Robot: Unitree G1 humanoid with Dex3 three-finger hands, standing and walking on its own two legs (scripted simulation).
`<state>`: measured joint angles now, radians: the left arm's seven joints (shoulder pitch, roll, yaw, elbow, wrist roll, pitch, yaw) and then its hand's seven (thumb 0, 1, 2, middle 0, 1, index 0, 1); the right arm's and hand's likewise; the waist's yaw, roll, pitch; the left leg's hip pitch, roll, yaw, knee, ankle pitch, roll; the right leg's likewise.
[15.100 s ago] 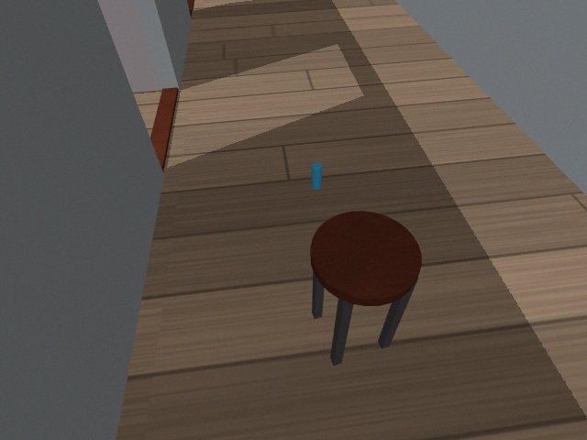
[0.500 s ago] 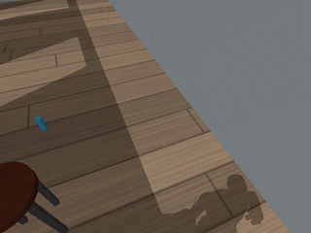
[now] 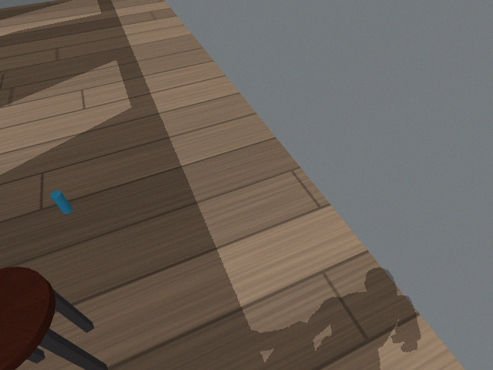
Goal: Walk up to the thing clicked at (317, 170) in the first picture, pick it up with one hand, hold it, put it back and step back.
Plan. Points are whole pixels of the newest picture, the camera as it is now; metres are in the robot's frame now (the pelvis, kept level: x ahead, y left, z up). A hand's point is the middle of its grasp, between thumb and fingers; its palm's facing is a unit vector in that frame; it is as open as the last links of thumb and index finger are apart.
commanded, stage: stand
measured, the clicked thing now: (61, 202) +1.05 +0.99 -0.72
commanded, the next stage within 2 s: none
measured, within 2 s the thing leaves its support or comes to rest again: neither
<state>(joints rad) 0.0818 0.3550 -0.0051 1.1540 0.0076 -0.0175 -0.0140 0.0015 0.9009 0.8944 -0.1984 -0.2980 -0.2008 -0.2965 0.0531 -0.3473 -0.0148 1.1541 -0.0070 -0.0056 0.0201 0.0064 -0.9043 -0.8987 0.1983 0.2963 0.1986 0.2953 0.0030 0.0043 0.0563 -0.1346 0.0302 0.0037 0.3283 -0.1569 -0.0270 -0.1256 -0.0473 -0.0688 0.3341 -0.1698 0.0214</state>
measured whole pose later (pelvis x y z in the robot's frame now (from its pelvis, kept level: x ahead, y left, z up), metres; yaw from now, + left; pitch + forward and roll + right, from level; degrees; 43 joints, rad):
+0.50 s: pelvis +0.01 -0.01 +0.00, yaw +0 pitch -2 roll +0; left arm 0.08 0.35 0.00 1.14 0.01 -0.01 -0.01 0.00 0.90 0.89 -0.20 -0.30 -0.20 -0.30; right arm 0.08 -0.35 -0.01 1.16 -0.01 -0.01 0.01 0.01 -0.90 -0.90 0.20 0.30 0.20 0.30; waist -0.01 0.01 0.05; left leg -0.12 0.05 0.00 0.31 -0.16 -0.05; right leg -0.12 -0.02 -0.07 0.33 -0.18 0.00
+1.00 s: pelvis +0.01 -0.01 +0.00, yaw -1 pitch -2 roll +0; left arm 0.10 0.35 0.00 1.13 0.01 -0.01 -0.01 0.00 0.90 0.89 -0.20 -0.30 -0.20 -0.30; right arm 0.09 -0.35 0.00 1.15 -0.01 -0.01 0.01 0.01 -0.90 -0.90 0.20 0.30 0.20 0.30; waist 0.00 0.00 0.05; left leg -0.11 0.05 0.01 0.31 -0.16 -0.05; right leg -0.12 -0.02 -0.06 0.32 -0.18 0.00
